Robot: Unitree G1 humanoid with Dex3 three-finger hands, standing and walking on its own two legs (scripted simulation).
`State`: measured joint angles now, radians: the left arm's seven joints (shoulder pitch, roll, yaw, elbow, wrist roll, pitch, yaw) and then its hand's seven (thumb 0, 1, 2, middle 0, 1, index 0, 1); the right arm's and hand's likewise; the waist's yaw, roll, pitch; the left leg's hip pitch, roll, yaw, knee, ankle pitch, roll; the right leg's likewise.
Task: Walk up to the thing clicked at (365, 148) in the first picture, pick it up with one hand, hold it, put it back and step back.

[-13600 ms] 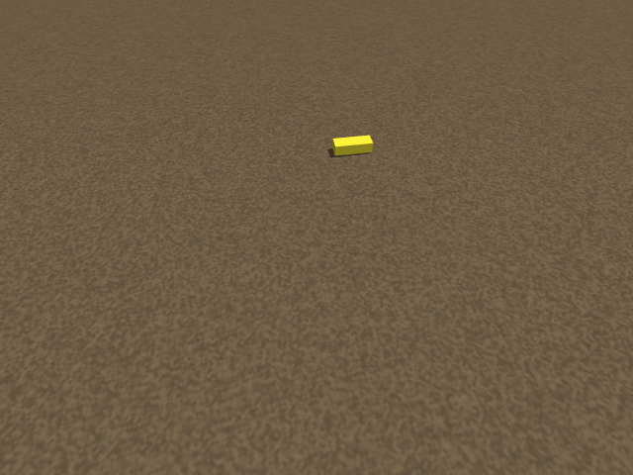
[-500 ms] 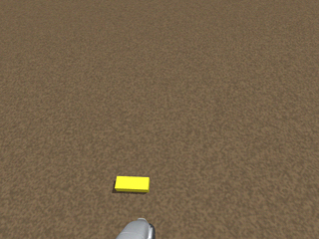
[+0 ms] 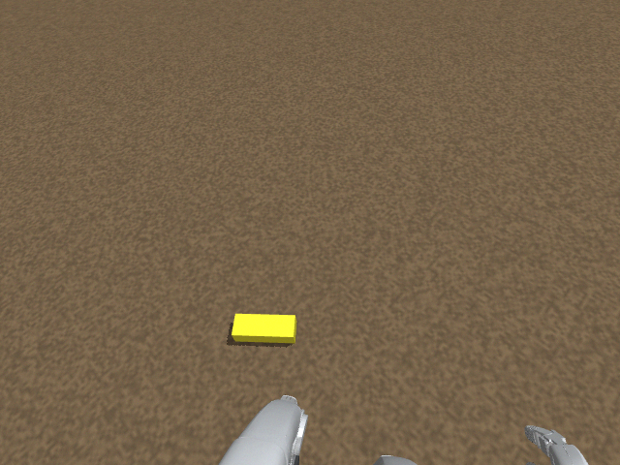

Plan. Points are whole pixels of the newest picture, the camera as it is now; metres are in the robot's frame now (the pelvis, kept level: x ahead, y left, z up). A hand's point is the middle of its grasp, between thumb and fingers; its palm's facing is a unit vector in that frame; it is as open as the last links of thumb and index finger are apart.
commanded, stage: walk up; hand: left
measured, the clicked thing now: (265, 328) +0.55 +0.25 -0.72
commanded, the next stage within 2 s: stand in 0.28 s
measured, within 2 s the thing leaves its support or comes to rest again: neither
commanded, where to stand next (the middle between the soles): +0.19 +0.05 m, yaw +2 degrees
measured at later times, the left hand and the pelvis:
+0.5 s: hand out of the picture +0.02 +0.29 -0.14, palm faces +0.09 -0.94 -0.32, open 7.4 cm; pelvis +0.00 +0.03 +0.02, yaw +4 degrees
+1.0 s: hand out of the picture +0.11 +0.27 -0.12, palm faces +0.06 -0.93 -0.35, open 7.4 cm; pelvis +0.03 +0.01 +0.03, yaw +6 degrees
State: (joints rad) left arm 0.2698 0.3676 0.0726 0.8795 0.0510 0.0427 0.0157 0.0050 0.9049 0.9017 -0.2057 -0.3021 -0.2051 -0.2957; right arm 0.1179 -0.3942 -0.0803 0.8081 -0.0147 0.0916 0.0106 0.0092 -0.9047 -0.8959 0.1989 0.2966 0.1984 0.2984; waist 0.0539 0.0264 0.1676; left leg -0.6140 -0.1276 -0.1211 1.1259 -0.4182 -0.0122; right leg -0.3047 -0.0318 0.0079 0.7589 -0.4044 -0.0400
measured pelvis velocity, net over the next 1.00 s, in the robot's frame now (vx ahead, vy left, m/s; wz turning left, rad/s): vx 0.03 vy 0.01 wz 0.11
